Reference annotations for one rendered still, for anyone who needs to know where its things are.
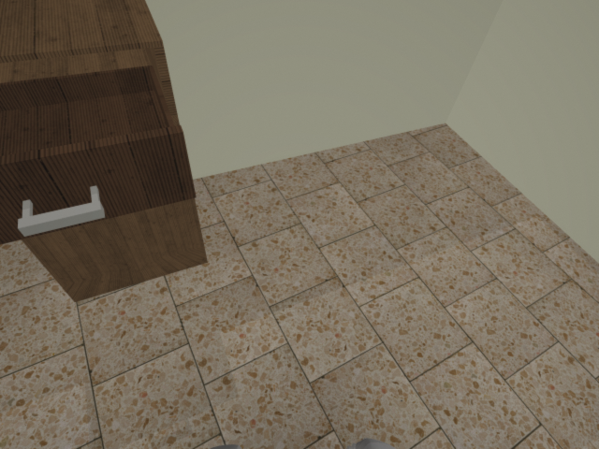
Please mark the cabinet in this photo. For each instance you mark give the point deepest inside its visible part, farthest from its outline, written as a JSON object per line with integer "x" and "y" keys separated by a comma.
{"x": 52, "y": 38}

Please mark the handle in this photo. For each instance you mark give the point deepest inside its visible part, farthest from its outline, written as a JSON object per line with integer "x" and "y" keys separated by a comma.
{"x": 31, "y": 224}

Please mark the drawer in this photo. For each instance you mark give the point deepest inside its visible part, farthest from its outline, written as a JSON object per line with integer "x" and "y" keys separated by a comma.
{"x": 111, "y": 129}

